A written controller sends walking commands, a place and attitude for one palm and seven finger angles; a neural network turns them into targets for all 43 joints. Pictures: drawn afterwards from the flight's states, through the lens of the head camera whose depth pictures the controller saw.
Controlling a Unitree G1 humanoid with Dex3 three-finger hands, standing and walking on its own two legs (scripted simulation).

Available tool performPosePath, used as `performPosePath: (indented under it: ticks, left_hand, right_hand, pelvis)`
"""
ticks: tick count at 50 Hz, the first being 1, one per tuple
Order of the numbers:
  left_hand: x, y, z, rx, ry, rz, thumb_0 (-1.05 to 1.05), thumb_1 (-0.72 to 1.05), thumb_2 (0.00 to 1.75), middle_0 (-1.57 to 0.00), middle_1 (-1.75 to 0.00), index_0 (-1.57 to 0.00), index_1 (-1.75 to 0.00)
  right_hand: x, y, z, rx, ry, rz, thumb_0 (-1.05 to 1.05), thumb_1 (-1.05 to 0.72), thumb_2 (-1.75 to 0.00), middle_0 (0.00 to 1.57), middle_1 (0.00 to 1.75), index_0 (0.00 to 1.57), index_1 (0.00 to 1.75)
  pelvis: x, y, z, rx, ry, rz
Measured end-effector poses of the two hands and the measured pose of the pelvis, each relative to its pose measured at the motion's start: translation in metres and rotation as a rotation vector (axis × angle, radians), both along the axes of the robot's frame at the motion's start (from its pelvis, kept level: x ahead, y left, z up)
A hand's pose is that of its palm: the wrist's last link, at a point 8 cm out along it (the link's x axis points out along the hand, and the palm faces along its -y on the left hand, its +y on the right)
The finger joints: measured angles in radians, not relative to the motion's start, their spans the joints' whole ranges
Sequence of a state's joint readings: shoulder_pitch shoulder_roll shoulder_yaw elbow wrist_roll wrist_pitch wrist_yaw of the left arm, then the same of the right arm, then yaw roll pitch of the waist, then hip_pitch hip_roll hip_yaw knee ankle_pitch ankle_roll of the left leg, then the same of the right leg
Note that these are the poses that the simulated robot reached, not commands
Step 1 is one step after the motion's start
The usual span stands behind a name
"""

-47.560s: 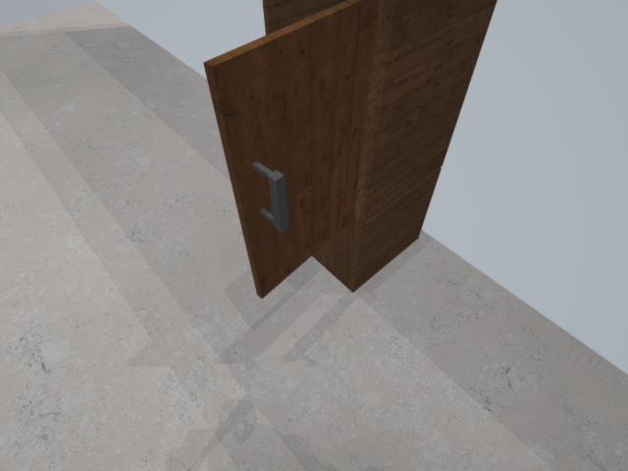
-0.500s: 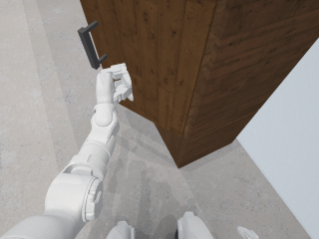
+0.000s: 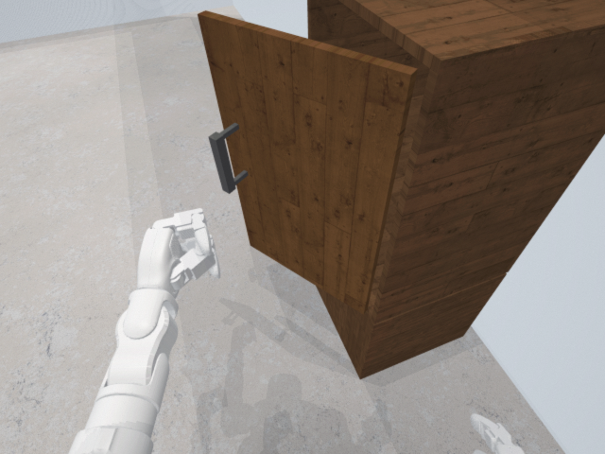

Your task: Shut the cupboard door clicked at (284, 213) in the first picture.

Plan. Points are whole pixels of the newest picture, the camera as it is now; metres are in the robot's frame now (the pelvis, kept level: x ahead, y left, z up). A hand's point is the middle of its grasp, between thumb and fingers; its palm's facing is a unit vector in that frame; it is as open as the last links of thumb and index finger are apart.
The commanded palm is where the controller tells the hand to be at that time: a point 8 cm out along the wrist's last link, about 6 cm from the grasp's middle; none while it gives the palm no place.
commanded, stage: draw the hand back to the body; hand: left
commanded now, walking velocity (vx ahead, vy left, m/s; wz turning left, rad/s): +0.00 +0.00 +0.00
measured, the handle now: (230, 158) +0.64 +0.17 +0.02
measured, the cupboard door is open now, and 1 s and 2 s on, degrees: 33 33 33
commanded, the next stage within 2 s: step back with the hand held close in 1.06 s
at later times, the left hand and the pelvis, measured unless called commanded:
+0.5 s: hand (69, 303) +0.24 +0.25 +0.15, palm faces +0.36 -0.87 -0.33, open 4.7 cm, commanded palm +0.19 +0.29 +0.17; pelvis +0.02 +0.01 +0.03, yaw +1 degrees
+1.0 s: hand out of the picture +0.20 +0.28 +0.18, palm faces +0.49 -0.78 -0.39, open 7.4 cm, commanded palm +0.15 +0.31 +0.20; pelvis +0.02 +0.01 +0.03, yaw +1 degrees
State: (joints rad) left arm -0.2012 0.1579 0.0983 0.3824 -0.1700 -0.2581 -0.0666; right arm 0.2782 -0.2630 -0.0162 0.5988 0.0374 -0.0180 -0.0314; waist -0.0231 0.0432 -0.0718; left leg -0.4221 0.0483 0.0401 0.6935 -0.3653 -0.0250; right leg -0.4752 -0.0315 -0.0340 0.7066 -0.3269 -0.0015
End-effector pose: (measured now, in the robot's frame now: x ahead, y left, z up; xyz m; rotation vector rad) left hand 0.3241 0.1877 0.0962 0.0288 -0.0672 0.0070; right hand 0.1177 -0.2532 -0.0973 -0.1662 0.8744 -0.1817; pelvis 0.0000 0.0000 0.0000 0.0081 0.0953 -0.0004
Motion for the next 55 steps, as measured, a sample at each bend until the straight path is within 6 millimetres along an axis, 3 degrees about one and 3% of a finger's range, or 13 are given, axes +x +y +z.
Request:
performPosePath:
  ticks: [8,16,25,38,48,55]
  left_hand:
    - [-0.048,0.031,0.022,0.186,0.061,0.110,0.02,0.89,0.90,-1.14,-1.31,-1.13,-1.32]
    - [-0.084,0.067,0.046,0.235,0.053,0.255,0.02,0.89,0.90,-0.93,-1.09,-0.93,-1.09]
    - [-0.119,0.098,0.072,0.314,0.021,0.374,0.02,0.89,0.90,-0.69,-0.82,-0.69,-0.83]
    - [-0.169,0.137,0.107,0.456,-0.042,0.540,0.02,0.89,0.90,-0.34,-0.44,-0.34,-0.45]
    - [-0.167,0.130,0.096,0.404,-0.040,0.520,0.02,0.89,0.90,-0.23,-0.32,-0.23,-0.32]
    - [-0.166,0.125,0.104,0.422,-0.078,0.496,0.02,0.89,0.90,-0.22,-0.31,-0.22,-0.31]
  right_hand:
    - [0.065,0.028,0.037,-0.004,-0.155,0.060,0.01,-0.91,-0.90,0.19,0.30,0.19,0.30]
    - [0.094,0.060,0.051,0.020,-0.207,0.162,0.01,-0.91,-0.90,0.20,0.30,0.20,0.30]
    - [0.089,0.071,0.040,0.045,-0.168,0.186,0.01,-0.91,-0.90,0.20,0.30,0.20,0.30]
    - [0.075,0.051,0.033,0.009,-0.148,0.145,0.01,-0.91,-0.90,0.20,0.30,0.20,0.30]
    - [0.076,0.048,0.040,-0.011,-0.184,0.146,0.01,-0.91,-0.90,0.20,0.30,0.20,0.30]
    - [0.075,0.051,0.044,0.003,-0.216,0.141,0.01,-0.91,-0.90,0.20,0.30,0.20,0.30]
  pelvis:
    - [0.008,0.003,0.016,0.001,-0.099,0.010]
    - [0.016,0.008,0.025,-0.004,-0.155,0.024]
    - [0.024,0.013,0.026,-0.007,-0.172,0.025]
    - [0.025,0.014,0.026,-0.010,-0.176,0.021]
    - [0.019,0.013,0.026,-0.008,-0.181,0.019]
    - [0.018,0.012,0.026,-0.010,-0.188,0.013]
